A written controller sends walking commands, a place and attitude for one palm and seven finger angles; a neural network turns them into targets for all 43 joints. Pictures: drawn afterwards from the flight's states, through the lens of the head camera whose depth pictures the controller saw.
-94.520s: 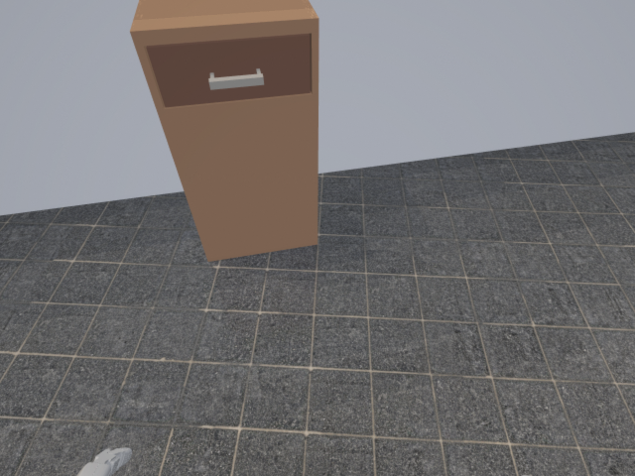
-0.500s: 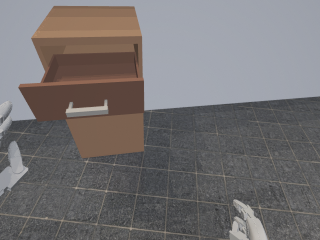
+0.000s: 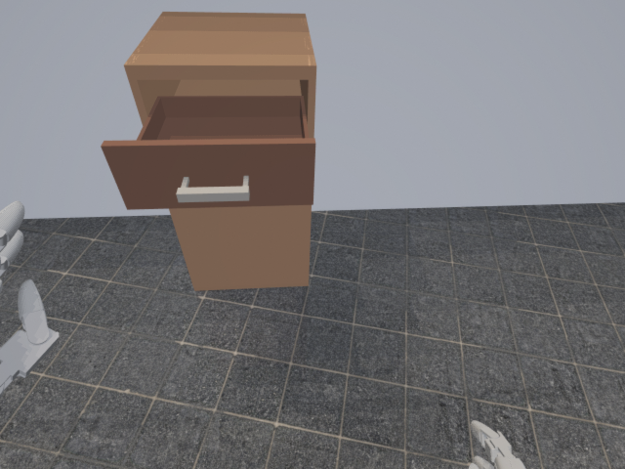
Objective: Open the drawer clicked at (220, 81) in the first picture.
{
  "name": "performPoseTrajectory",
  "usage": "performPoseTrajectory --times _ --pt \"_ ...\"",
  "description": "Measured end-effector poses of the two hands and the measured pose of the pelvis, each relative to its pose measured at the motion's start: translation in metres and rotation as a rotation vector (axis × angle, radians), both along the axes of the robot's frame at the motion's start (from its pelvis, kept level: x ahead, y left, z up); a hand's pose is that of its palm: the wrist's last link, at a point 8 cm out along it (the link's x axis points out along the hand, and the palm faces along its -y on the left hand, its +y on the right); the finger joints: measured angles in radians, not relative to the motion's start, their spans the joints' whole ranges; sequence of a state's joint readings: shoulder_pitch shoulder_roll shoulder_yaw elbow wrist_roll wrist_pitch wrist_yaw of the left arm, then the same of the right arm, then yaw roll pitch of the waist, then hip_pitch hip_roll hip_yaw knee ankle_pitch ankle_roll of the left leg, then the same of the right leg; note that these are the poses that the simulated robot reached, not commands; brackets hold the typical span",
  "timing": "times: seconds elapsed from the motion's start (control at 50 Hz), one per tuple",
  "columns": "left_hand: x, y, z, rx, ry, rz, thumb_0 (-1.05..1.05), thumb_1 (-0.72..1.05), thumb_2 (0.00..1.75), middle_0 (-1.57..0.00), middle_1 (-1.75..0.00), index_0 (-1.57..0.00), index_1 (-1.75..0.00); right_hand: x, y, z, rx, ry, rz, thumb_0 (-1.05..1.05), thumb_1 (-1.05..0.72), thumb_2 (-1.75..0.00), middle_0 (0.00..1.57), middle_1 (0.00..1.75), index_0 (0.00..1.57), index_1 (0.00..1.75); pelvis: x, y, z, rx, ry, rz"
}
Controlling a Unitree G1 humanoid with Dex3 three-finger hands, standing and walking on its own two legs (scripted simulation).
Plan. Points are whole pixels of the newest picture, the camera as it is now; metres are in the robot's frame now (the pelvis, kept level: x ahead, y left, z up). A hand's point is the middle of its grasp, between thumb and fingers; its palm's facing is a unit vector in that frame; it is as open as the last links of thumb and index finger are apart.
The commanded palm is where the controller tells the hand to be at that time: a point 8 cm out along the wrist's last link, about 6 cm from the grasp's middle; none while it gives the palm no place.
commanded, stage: stop stepping back and stand still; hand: left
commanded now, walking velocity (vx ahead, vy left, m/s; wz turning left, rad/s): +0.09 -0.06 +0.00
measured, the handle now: (215, 187) +0.63 +0.23 +0.00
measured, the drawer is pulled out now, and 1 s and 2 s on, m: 0.29 0.29 0.29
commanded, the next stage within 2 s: let the arm hang, fingers relaxed in 0.06 s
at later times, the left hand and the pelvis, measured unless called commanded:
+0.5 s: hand out of the picture +0.05 +0.17 -0.17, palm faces +0.10 -0.98 -0.17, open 7.0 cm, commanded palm none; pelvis +0.00 -0.01 +0.00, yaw +3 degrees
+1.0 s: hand out of the picture +0.03 +0.19 -0.16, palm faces +0.04 -0.98 -0.22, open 7.4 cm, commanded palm none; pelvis +0.01 +0.02 +0.01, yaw +0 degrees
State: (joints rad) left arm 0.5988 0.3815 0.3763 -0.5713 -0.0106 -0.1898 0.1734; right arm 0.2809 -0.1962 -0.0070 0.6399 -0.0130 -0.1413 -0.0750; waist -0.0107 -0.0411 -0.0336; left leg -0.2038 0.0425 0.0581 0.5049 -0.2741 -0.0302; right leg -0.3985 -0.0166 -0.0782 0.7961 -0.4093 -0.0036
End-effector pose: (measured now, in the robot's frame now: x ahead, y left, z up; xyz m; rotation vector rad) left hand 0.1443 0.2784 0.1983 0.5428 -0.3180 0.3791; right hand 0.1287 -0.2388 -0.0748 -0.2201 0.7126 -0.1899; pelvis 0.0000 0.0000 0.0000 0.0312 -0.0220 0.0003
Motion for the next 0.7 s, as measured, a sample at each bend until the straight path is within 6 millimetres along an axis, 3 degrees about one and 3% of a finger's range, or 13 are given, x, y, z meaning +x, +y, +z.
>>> performPoseTrajectory --times 0.1,0.18,0.22,0.26,0.3,0.38,0.44,0.5,0.58,0.7 --pt "0.002 -0.011 0.010 0.064 -0.024 0.011 0.02 0.89 0.90 -0.21 -0.30 -0.21 -0.30 0.011 0.014 -0.015 0.089 -0.018 0.041 0.01 -0.90 -0.90 0.20 0.30 0.21 0.30 0.005 -0.010 -0.007 -0.005 -0.004 -0.011" --pt "0.013 -0.017 -0.006 0.038 0.039 0.011 0.01 0.89 0.90 -0.21 -0.30 -0.20 -0.30 0.018 0.012 -0.030 0.119 0.048 0.076 0.01 -0.90 -0.90 0.21 0.30 0.21 0.30 0.003 -0.014 -0.008 -0.024 -0.001 0.014" --pt "0.026 -0.011 -0.048 -0.032 0.218 0.029 0.01 0.89 0.90 -0.20 -0.30 -0.20 -0.30 0.018 0.008 -0.039 0.130 0.116 0.106 0.01 -0.90 -0.90 0.21 0.30 0.21 0.30 0.002 -0.013 -0.006 -0.015 0.008 0.040" --pt "0.031 -0.006 -0.107 -0.160 0.458 0.072 0.00 0.90 0.90 -0.20 -0.30 -0.20 -0.30 0.016 0.004 -0.046 0.134 0.181 0.107 0.01 -0.90 -0.90 0.21 0.30 0.21 0.30 0.001 -0.011 -0.005 -0.006 0.009 0.055" --pt "0.021 -0.010 -0.172 -0.284 0.708 0.110 0.00 0.90 0.90 -0.20 -0.30 -0.20 -0.30 0.010 0.001 -0.050 0.132 0.227 0.098 0.01 -0.90 -0.90 0.20 0.30 0.21 0.30 0.000 -0.010 -0.004 0.001 0.005 0.058" --pt "-0.030 -0.041 -0.280 -0.471 1.143 0.105 0.01 0.91 0.90 -0.20 -0.30 -0.19 -0.30 -0.015 -0.003 -0.054 0.101 0.307 0.065 0.01 -0.90 -0.90 0.20 0.30 0.21 0.30 -0.001 -0.008 -0.007 -0.016 -0.014 0.042" --pt "-0.078 -0.068 -0.328 -0.600 1.368 0.105 0.01 0.91 0.90 -0.20 -0.30 -0.19 -0.30 -0.044 -0.005 -0.053 0.058 0.405 0.041 0.01 -0.90 -0.90 0.20 0.30 0.20 0.30 -0.001 -0.008 -0.008 -0.029 -0.028 0.038" --pt "-0.109 -0.059 -0.339 -0.660 1.429 0.200 -0.01 0.99 0.90 -0.21 -0.30 -0.20 -0.30 -0.072 -0.007 -0.049 0.025 0.528 0.036 0.01 -0.90 -0.90 0.20 0.30 0.20 0.30 0.000 -0.011 -0.002 -0.040 -0.023 0.047" --pt "-0.144 -0.047 -0.337 -0.666 1.532 0.267 -0.01 0.98 0.90 -0.21 -0.30 -0.20 -0.30 -0.097 -0.004 -0.051 0.021 0.634 0.014 0.01 -0.90 -0.90 0.20 0.30 0.20 0.30 0.002 -0.006 0.004 -0.047 -0.015 0.048" --pt "-0.170 -0.031 -0.325 -0.631 1.626 0.340 0.00 0.94 0.90 -0.20 -0.30 -0.20 -0.30 -0.114 0.013 -0.061 0.080 0.677 -0.019 0.01 -0.90 -0.90 0.20 0.30 0.20 0.30 0.006 0.004 0.009 -0.042 -0.018 0.031"
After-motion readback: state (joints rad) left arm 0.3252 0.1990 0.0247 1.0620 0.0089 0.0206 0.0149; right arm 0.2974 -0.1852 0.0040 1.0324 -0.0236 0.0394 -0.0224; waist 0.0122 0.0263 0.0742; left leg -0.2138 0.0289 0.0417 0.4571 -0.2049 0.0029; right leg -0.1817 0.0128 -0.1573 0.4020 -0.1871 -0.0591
